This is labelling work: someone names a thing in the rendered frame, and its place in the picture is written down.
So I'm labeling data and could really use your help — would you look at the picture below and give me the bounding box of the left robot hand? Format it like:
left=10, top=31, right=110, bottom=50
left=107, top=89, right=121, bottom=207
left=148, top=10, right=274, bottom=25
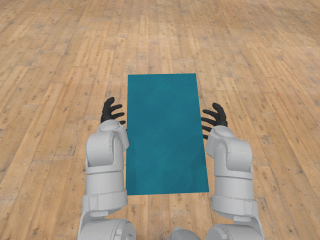
left=100, top=97, right=127, bottom=130

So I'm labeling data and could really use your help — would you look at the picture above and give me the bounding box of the right robot hand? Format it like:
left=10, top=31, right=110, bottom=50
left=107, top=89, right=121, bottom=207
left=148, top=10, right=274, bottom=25
left=201, top=102, right=228, bottom=140

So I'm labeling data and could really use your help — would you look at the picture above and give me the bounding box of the robot right shin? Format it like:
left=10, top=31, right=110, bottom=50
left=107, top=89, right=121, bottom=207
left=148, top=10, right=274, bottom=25
left=173, top=226, right=182, bottom=232

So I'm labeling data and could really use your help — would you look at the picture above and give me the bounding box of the carton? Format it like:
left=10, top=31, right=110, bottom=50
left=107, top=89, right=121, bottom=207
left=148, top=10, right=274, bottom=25
left=125, top=73, right=209, bottom=196

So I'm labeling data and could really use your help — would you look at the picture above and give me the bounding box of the right robot upper arm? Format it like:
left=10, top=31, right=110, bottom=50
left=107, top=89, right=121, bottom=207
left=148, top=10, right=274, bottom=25
left=205, top=223, right=263, bottom=240

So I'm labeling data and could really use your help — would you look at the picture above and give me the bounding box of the robot right forearm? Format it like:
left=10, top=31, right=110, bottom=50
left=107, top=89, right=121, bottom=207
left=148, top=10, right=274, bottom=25
left=205, top=125, right=265, bottom=240

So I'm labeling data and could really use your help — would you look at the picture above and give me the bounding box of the robot right thigh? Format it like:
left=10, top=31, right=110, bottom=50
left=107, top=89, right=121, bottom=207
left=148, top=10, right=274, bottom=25
left=167, top=229, right=201, bottom=240

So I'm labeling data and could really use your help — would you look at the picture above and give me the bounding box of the robot left forearm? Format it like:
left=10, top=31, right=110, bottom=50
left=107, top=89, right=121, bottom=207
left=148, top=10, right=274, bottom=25
left=77, top=119, right=130, bottom=240

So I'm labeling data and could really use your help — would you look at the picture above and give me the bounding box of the left robot upper arm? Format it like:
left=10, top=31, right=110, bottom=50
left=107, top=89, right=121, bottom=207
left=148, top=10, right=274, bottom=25
left=78, top=218, right=136, bottom=240

